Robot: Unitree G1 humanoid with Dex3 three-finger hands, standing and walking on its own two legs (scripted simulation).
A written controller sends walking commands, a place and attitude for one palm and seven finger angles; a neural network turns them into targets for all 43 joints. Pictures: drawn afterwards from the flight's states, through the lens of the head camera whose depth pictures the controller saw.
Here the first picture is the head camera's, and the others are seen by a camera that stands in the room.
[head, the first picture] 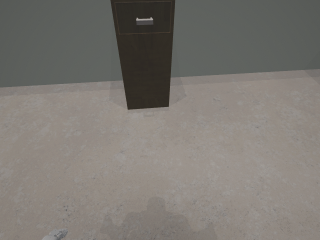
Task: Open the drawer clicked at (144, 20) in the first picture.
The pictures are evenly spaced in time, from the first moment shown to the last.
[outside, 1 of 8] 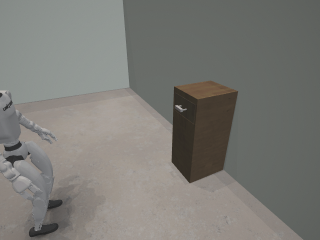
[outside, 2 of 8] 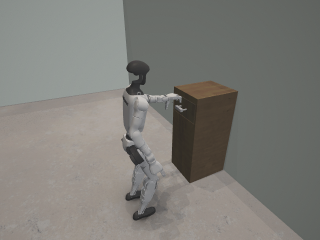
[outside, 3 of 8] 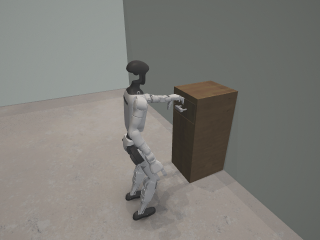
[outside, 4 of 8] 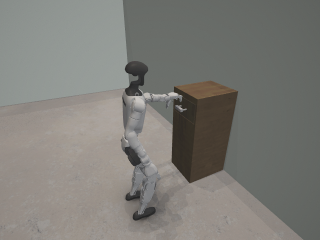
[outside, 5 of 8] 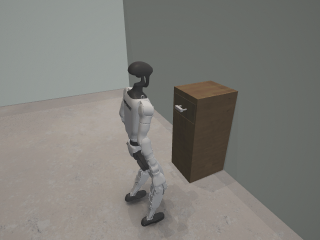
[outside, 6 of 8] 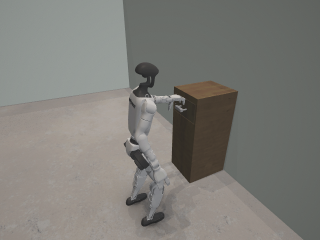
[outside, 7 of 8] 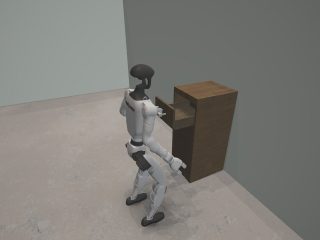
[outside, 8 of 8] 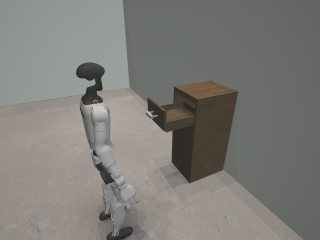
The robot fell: no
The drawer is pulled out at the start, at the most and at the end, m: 0.00 0.30 0.29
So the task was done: yes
